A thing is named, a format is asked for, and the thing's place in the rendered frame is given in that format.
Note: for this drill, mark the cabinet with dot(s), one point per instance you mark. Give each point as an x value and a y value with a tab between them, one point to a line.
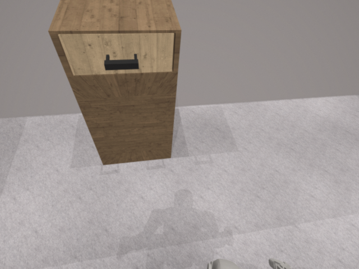
130	116

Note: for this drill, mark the handle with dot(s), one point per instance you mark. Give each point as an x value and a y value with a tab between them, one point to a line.
121	64

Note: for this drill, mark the drawer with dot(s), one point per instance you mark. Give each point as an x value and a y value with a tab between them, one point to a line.
86	52

